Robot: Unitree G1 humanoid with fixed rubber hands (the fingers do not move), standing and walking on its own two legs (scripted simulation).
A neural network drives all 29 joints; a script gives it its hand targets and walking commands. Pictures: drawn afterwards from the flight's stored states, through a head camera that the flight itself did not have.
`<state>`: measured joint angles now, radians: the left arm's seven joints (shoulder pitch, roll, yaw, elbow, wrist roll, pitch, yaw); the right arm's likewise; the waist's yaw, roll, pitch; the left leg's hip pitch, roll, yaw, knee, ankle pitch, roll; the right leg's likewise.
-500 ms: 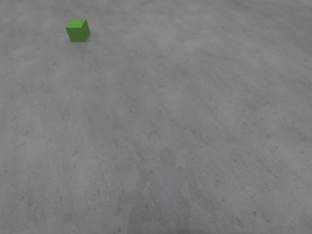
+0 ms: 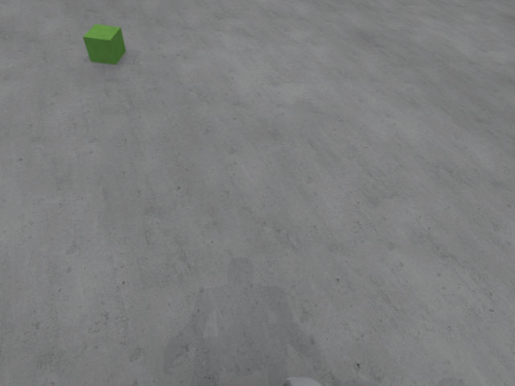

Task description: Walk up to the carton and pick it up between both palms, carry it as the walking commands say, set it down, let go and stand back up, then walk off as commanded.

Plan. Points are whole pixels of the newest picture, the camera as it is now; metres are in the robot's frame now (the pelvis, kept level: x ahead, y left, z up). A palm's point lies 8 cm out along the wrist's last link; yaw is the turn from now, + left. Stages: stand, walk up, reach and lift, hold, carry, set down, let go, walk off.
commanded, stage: walk off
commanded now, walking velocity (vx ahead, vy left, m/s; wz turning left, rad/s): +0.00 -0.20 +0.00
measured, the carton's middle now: (105, 44) +2.43 +0.93 -0.69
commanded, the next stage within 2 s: stand in 1.00 s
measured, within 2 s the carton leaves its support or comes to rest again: neither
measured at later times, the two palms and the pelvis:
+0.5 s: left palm out of the picture +0.04 +0.09 -0.14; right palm out of the picture +0.05 -0.41 -0.14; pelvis -0.02 -0.15 -0.01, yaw +1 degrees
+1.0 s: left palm out of the picture +0.06 -0.03 -0.13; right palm out of the picture -0.04 -0.58 -0.15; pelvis -0.03 -0.29 -0.02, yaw +0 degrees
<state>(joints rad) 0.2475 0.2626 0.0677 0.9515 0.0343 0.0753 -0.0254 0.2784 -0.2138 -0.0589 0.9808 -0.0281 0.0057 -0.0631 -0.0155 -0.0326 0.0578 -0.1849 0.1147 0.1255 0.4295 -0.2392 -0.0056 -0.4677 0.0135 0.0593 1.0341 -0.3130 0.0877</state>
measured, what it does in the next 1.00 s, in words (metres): steps to the right: right foot, then left foot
